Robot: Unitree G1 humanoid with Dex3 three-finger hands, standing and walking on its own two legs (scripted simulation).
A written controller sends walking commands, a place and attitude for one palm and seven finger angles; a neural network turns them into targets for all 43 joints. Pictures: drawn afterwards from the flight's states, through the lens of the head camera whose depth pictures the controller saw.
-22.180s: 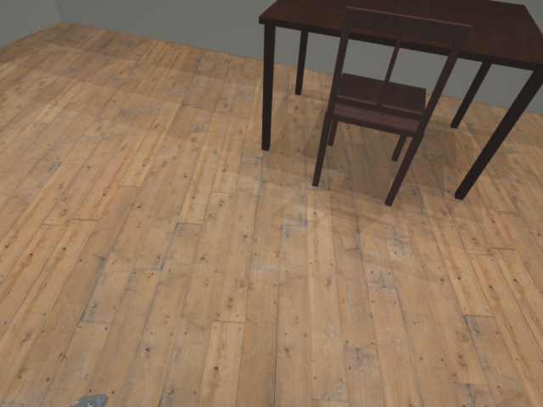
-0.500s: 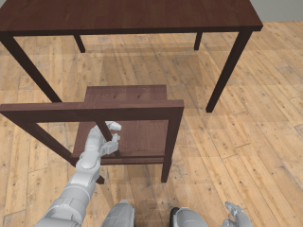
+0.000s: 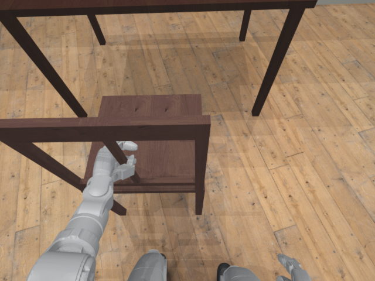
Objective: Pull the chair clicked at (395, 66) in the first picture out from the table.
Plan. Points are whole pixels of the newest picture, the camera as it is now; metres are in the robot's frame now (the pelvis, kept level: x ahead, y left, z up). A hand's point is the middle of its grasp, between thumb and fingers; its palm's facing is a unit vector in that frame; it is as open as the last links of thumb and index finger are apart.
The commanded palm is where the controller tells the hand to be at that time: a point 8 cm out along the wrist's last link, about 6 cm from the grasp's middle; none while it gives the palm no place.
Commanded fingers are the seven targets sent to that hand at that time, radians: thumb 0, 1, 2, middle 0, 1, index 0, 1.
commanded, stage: step backward, pulling the chair out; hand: left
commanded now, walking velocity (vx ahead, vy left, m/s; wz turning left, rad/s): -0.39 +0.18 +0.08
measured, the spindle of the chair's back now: (125, 163) +0.38 +0.18 -0.09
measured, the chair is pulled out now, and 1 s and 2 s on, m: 0.42 0.63 0.63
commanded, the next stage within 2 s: stop walking, hand still on the chair in 0.24 s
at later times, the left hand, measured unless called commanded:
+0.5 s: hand (132, 234) +0.20 +0.13 -0.06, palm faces +0.01 -0.98 -0.18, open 4.9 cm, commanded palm +0.19 +0.18 -0.05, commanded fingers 0.00 0.90 0.90 -0.50 -1.45 -0.50 -1.45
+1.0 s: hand (128, 266) +0.14 +0.13 -0.06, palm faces -0.09 -0.98 -0.16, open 5.0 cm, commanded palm +0.13 +0.18 -0.05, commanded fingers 0.00 0.90 0.90 -0.50 -1.45 -0.50 -1.45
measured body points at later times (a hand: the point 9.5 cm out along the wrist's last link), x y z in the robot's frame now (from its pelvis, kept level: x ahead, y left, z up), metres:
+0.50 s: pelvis -0.11 +0.00 +0.00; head -0.05 -0.02 +0.44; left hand +0.20 +0.18 -0.04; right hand +0.01 -0.22 -0.14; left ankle -0.08 +0.16 -0.73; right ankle -0.10 -0.11 -0.73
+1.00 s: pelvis -0.11 +0.03 +0.01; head -0.11 +0.02 +0.46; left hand +0.15 +0.19 -0.04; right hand +0.01 -0.23 -0.10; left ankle -0.08 +0.16 -0.73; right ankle -0.10 -0.11 -0.73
